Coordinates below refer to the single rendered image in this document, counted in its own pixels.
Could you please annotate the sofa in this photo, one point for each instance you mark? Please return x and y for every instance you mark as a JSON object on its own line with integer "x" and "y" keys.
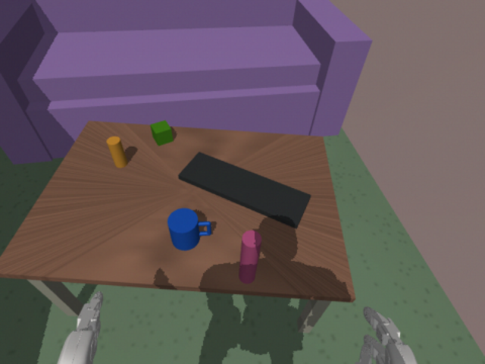
{"x": 269, "y": 66}

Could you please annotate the right robot hand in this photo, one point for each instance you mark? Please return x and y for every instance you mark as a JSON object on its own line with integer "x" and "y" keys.
{"x": 396, "y": 351}

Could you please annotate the left robot hand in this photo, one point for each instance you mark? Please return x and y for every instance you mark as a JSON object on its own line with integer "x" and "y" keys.
{"x": 81, "y": 345}

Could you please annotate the coffee table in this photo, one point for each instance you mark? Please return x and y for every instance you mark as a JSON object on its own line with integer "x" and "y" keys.
{"x": 95, "y": 223}

